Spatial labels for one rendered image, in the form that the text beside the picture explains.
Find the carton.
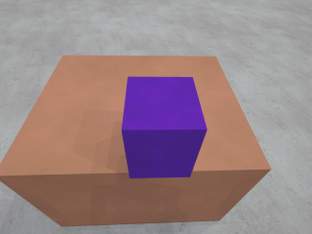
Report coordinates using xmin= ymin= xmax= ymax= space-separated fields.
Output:
xmin=121 ymin=76 xmax=208 ymax=178

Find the pedestal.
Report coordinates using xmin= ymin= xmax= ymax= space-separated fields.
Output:
xmin=0 ymin=55 xmax=271 ymax=227

